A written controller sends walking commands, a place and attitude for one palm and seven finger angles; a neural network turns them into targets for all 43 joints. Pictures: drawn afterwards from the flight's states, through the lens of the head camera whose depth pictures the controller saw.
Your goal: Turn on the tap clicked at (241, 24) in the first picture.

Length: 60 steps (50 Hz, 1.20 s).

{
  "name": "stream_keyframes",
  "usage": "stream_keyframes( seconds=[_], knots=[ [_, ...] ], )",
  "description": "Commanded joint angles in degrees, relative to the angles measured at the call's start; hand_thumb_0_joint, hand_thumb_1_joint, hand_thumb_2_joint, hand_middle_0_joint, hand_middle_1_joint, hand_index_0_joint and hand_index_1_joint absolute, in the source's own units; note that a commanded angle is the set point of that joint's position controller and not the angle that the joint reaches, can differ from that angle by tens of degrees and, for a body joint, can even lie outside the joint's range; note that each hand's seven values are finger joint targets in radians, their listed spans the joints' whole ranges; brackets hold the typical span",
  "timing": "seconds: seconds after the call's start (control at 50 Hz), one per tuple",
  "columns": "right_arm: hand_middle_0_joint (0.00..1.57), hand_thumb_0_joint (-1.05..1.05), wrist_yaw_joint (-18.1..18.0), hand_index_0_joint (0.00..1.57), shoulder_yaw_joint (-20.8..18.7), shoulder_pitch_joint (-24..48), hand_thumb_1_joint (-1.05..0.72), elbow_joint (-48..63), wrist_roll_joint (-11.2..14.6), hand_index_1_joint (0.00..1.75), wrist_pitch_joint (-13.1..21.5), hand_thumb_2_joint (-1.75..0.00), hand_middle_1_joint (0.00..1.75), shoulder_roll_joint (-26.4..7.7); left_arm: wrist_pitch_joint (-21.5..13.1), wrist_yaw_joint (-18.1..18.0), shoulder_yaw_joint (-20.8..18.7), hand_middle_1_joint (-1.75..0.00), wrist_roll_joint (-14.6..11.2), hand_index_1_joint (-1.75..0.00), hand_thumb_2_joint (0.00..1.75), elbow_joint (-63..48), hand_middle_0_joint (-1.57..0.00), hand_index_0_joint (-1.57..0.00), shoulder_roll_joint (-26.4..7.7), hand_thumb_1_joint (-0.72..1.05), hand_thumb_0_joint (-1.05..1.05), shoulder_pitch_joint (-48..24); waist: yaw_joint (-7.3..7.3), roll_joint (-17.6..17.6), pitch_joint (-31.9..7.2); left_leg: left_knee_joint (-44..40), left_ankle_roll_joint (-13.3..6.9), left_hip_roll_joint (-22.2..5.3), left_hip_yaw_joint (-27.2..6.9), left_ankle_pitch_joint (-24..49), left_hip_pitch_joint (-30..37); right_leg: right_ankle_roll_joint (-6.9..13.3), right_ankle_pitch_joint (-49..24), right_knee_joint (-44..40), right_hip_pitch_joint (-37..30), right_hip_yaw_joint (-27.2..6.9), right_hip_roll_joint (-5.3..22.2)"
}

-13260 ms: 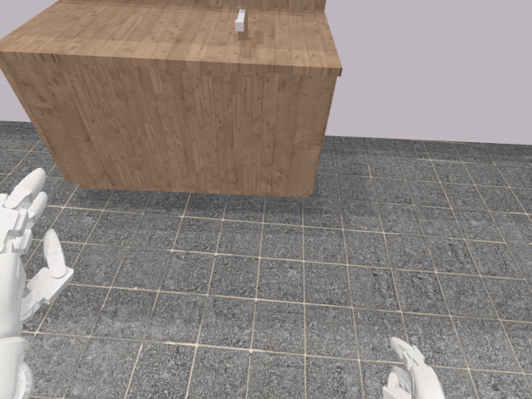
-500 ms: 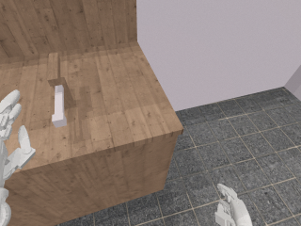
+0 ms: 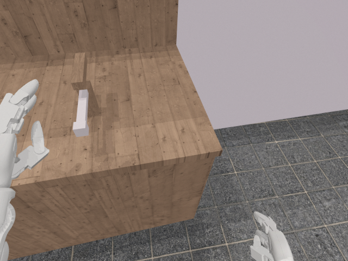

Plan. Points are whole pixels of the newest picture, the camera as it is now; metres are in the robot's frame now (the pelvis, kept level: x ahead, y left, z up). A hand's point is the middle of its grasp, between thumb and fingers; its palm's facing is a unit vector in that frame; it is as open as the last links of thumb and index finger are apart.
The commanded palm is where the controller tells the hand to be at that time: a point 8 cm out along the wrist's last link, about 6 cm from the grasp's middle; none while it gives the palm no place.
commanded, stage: turn the palm inward beside the body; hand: left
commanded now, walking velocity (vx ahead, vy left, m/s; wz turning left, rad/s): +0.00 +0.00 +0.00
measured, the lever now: (81, 128) +0.37 +0.27 +0.08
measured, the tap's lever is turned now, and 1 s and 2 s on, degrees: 0 0 0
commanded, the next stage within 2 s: none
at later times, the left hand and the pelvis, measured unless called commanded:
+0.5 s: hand (55, 178) +0.21 +0.23 +0.15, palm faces +0.50 -0.79 -0.35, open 7.5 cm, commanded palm +0.15 +0.25 +0.16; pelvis -0.01 -0.07 -0.02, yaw +2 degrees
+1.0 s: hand (85, 189) +0.20 +0.18 +0.13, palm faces +0.43 -0.86 -0.27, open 7.5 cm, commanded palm +0.15 +0.23 +0.15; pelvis +0.01 -0.07 -0.02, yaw +1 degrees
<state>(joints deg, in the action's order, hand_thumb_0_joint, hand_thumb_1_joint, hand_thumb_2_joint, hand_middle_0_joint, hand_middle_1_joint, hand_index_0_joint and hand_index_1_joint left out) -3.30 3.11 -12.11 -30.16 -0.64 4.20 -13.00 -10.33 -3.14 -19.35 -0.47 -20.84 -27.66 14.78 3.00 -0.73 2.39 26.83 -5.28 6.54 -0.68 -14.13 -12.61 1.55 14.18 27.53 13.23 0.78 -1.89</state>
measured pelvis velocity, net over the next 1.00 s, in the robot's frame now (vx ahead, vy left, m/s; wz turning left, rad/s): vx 0.01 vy -0.07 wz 0.02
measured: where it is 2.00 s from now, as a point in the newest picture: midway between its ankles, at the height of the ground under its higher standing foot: outside the picture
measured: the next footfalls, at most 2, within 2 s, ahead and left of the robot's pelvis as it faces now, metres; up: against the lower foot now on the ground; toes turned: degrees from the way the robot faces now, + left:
none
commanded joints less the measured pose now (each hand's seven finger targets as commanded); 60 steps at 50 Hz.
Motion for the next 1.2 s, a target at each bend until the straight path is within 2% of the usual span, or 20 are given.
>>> stream_keyframes(
  seconds=[0.0, 0.02, 0.04, 0.1, 0.14, 0.18, 0.22, 0.26, 0.3, 0.34, 0.42, 0.46, 0.54, 0.58, 0.62, 0.72, 0.86, 1.02, 1.1, 1.18],
  knots=[
    [0.20, 0.00, 2.18, 0.20, -5.00, 6.65, -0.90, 3.60, 0.03, 0.30, 2.06, -0.90, 0.30, -9.35, 3.68, 2.52, -3.96, -0.30, -5.78, -0.30, 0.90, -1.68, -0.20, -0.20, -1.32, 0.90, 0.00, -14.40, -0.45, 8.77, -16.35, -3.31, 11.54, -9.15, -8.53, 26.16, 14.22, 0.10, -0.41, 6.06, 9.53, 1.18, -1.45],
    [0.20, 0.00, 2.15, 0.20, -4.59, 8.24, -0.90, 3.66, 0.94, 0.30, 2.05, -0.90, 0.30, -9.57, 6.62, 3.97, -7.01, -0.30, -8.95, -0.30, 0.90, 0.62, -0.20, -0.20, -2.16, 0.90, 0.00, -9.51, 0.79, 11.72, -16.36, -3.39, 11.35, -8.51, -6.50, 27.06, 15.14, 0.77, -0.61, 5.16, 8.26, 0.66, -1.32],
    [0.20, 0.00, 2.55, 0.20, -4.67, 8.12, -0.90, 3.42, 0.76, 0.30, 2.03, -0.90, 0.30, -10.31, 8.34, 5.15, -6.37, -0.30, -9.65, -0.30, 0.90, -1.30, -0.20, -0.20, -3.26, 0.90, 0.00, -7.89, 1.42, 7.35, -16.94, -2.52, 10.46, -7.93, -5.51, 24.74, 11.85, 1.04, -1.94, 4.34, 6.03, 2.12, -0.56],
    [0.20, 0.00, 3.16, 0.20, -3.98, 11.11, -0.90, 5.35, 1.03, 0.30, 0.61, -0.90, 0.30, -10.12, 11.29, 5.29, -4.58, -0.30, -5.48, -0.30, 0.90, -6.44, -0.20, -0.20, -5.52, 0.90, 0.00, -4.28, 1.02, 2.60, -12.74, -0.43, 8.17, -7.21, -4.01, 18.50, 3.83, 1.26, -6.64, 2.49, 3.51, 3.58, -0.66],
    [0.20, 0.00, 3.70, 0.20, -3.98, 11.62, -0.90, 6.40, 0.59, 0.30, -0.32, -0.90, 0.30, -9.41, 8.95, 3.28, -6.50, -0.30, -3.04, -0.30, 0.90, -11.60, -0.20, -0.20, -7.17, 0.90, 0.00, -0.32, 0.76, 0.94, -12.40, 0.46, 7.49, -7.16, -3.35, 18.16, 2.07, 1.42, -6.68, 2.47, 3.10, 3.47, -1.00],
    [0.20, 0.00, 3.35, 0.20, -4.28, 11.78, -0.90, 6.22, 0.18, 0.30, -0.35, -0.90, 0.30, -8.97, 4.76, 1.04, -9.91, -0.30, -4.33, -0.30, 0.90, -13.74, -0.20, -0.20, -7.98, 0.90, 0.00, 0.66, 0.79, -2.37, -12.81, 1.82, 6.61, -7.05, -3.30, 15.31, 0.59, 0.98, -5.71, 3.10, 3.71, 3.13, -1.31],
    [0.20, 0.00, 2.64, 0.20, -4.30, 11.46, -0.90, 5.08, 0.36, 0.30, 0.11, -0.90, 0.30, -8.57, 0.42, -0.98, -15.10, -0.30, -6.93, -0.30, 0.90, -17.19, -0.20, -0.20, -12.33, 0.90, 0.00, -3.09, 1.11, -0.48, -14.01, 2.28, 6.21, -6.75, -3.12, 11.17, 0.35, 0.77, -3.45, 3.21, 3.94, 2.23, -1.75],
    [0.20, 0.00, 2.43, 0.20, -4.28, 10.07, -0.90, 4.09, 0.21, 0.30, 1.33, -0.90, 0.30, -7.20, -2.37, -2.63, -13.76, -0.30, -7.71, -0.30, 0.90, -15.21, -0.20, -0.20, -9.41, 0.90, 0.00, -3.47, 0.77, 2.80, -14.01, 3.99, 5.66, -5.99, -2.69, 9.62, -0.51, 0.73, -2.65, 3.48, 4.63, 1.52, -1.31],
    [0.20, 0.00, 2.29, 0.20, -4.34, 8.92, -0.90, 2.60, 0.39, 0.30, 2.04, -0.90, 0.30, -7.45, -2.59, -3.90, -12.65, -0.30, -7.26, -0.30, 0.90, -13.20, -0.20, -0.20, -8.62, 0.90, 0.00, -3.19, 0.24, 9.99, -12.63, 5.40, 4.89, -5.29, -2.38, 6.72, -2.07, 0.86, -1.66, 3.80, 6.34, 0.74, -0.36],
    [0.20, 0.00, 1.74, 0.20, -4.06, 9.01, -0.90, 1.80, 0.97, 0.30, 2.18, -0.90, 0.30, -7.74, 0.48, -4.20, -10.19, -0.30, -6.64, -0.30, 0.90, -9.83, -0.20, -0.20, -7.40, 0.90, 0.00, -5.33, -1.28, 11.41, -9.87, 6.22, 3.86, -4.84, -2.18, 1.77, -4.92, 0.73, 1.04, 2.66, 7.70, -0.35, 0.92],
    [0.20, 0.00, -0.53, 0.20, -3.56, 10.55, -0.90, 2.12, 2.50, 0.30, 2.56, -0.90, 0.30, -8.43, 8.66, -1.32, -5.69, -0.30, -7.74, -0.30, 0.90, -5.53, -0.20, -0.20, -6.82, 0.90, 0.00, -7.29, -1.94, 6.83, -7.67, 9.02, 3.39, -4.85, -1.81, -3.39, -10.09, -0.79, 7.09, -1.83, 5.50, -7.60, 4.59],
    [0.20, 0.00, -1.15, 0.20, -3.74, 11.33, -0.90, 2.91, 2.89, 0.30, 3.07, -0.90, 0.30, -8.01, 10.44, -0.12, -4.17, -0.30, -7.87, -0.30, 0.90, -7.95, -0.20, -0.20, -6.91, 0.90, 0.00, -9.18, -1.75, 1.83, -10.33, 10.34, 3.77, -5.52, -2.64, -4.30, -11.73, -2.71, 7.27, -3.31, 2.47, -11.52, 7.34],
    [0.20, 0.00, -1.42, 0.20, -4.24, 11.91, -0.90, 2.01, 2.87, 0.30, 4.05, -0.90, 0.30, -7.16, 8.26, -0.61, -8.16, -0.30, -8.44, -0.30, 0.90, -10.59, -0.20, -0.20, -9.42, 0.90, 0.00, -8.75, -0.45, -4.89, -12.31, 12.20, 4.66, -6.36, -4.21, -4.70, -14.98, -5.12, 4.09, -3.00, -1.76, -16.47, 10.41],
    [0.20, 0.00, -1.07, 0.20, -4.52, 11.53, -0.90, 1.39, 2.73, 0.30, 4.29, -0.90, 0.30, -6.74, 6.83, -1.55, -10.95, -0.30, -9.29, -0.30, 0.90, -10.40, -0.20, -0.20, -9.85, 0.90, 0.00, -4.41, 0.58, -5.16, -13.68, 12.72, 5.06, -6.61, -4.21, -3.82, -16.09, -5.65, -2.07, -1.20, -3.78, -17.10, 10.95],
    [0.20, 0.00, -0.73, 0.20, -4.54, 11.38, -0.90, 0.76, 2.99, 0.30, 4.15, -0.90, 0.30, -6.66, 7.04, -2.76, -14.77, -0.30, -9.90, -0.30, 0.90, -9.53, -0.20, -0.20, -12.06, 0.90, 0.00, -1.05, 1.79, -0.42, -13.79, 13.19, 5.50, -6.64, -3.81, -3.25, -16.56, -5.34, -5.77, -0.17, -4.92, -17.82, 11.26],
    [0.20, 0.00, -0.57, 0.20, -4.04, 10.74, -0.90, 1.16, 3.49, 0.30, 4.23, -0.90, 0.30, -6.81, 11.02, -3.76, -12.55, -0.30, -10.80, -0.30, 0.90, -9.66, -0.20, -0.20, -7.02, 0.90, 0.00, 5.16, 1.35, 3.22, -12.08, 13.30, 5.26, -6.73, -2.65, 0.60, -15.45, -4.84, -14.87, 1.35, -3.44, -15.20, 10.63],
    [0.20, 0.00, -1.20, 0.20, -4.71, 7.33, -0.90, 1.78, 3.24, 0.30, 7.79, -0.90, 0.30, -7.49, 8.20, -2.18, -7.15, -0.30, -11.32, -0.30, 0.90, -17.31, -0.20, -0.20, -2.81, 0.90, 0.00, 5.66, -0.31, -1.24, -15.36, 11.84, 3.44, -6.37, -2.50, 7.17, -10.03, -4.96, -24.05, 4.37, -1.63, -8.54, 7.09],
    [0.20, 0.00, -1.23, 0.20, -4.09, 7.46, -0.90, 1.43, 2.85, 0.30, 10.07, -0.90, 0.30, -7.09, 5.91, -5.29, -6.23, -0.30, -10.20, -0.30, 0.90, -17.92, -0.20, -0.20, -1.22, 0.90, 0.00, 8.65, 1.30, 4.99, -13.36, 9.58, 3.13, -5.28, -2.03, 7.22, -7.99, -1.87, -12.98, 4.55, 2.89, -3.12, 4.15],
    [0.20, 0.00, -1.51, 0.20, -3.78, 8.15, -0.90, 2.33, 2.99, 0.30, 10.09, -0.90, 0.30, -7.18, 8.44, -5.17, -3.38, -0.30, -11.43, -0.30, 0.90, -17.02, -0.20, -0.20, 1.82, 0.90, 0.00, 9.79, 0.94, 0.47, -12.29, 8.85, 3.02, -5.40, -2.40, 5.19, -9.06, -2.13, -9.77, 3.34, 2.85, -2.88, 4.05],
    [0.20, 0.00, -2.03, 0.20, -3.35, 9.19, -0.90, 2.61, 3.21, 0.30, 10.47, -0.90, 0.30, -7.22, 10.12, -5.26, -1.12, -0.30, -11.68, -0.30, 0.90, -17.57, -0.20, -0.20, 3.19, 0.90, 0.00, 8.24, 0.75, 0.45, -9.59, 7.53, 2.83, -5.51, -2.95, 1.94, -8.79, -1.32, -1.02, 1.89, 5.11, -2.01, 3.09]
  ],
)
